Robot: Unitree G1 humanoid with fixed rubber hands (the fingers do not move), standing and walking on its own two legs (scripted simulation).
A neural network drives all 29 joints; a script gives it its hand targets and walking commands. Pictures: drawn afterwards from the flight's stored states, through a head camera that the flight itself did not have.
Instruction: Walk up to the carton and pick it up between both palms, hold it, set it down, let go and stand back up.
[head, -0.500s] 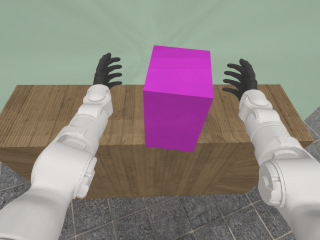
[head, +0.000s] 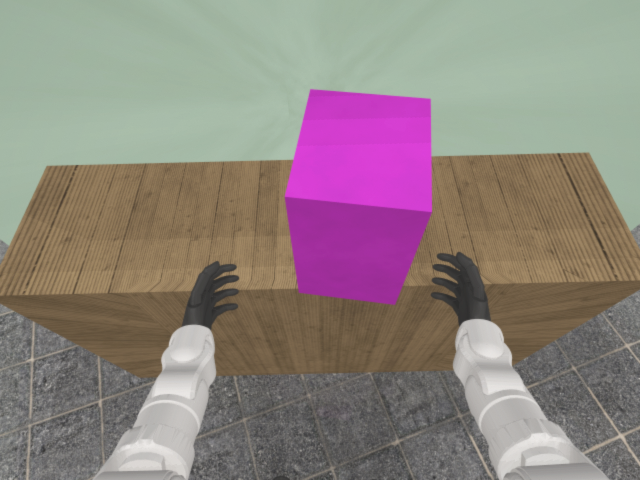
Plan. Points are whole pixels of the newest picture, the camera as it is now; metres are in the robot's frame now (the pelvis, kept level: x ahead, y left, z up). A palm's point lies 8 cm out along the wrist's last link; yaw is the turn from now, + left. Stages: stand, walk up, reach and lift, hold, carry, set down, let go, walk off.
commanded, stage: set down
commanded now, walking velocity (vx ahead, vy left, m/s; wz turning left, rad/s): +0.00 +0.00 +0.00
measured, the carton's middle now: (356, 207) +0.50 -0.03 -0.02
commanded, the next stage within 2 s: let go in 1.84 s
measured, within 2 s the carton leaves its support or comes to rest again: neither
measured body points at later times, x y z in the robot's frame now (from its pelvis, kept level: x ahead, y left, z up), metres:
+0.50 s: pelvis +0.00 +0.00 +0.00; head +0.02 +0.02 +0.45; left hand +0.33 +0.18 -0.02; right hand +0.33 -0.20 +0.01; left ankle +0.01 +0.13 -0.74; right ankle +0.01 -0.11 -0.74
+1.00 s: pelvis +0.01 +0.01 +0.00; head +0.04 +0.01 +0.45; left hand +0.25 +0.22 -0.06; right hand +0.25 -0.20 -0.06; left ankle +0.01 +0.14 -0.74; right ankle +0.01 -0.11 -0.74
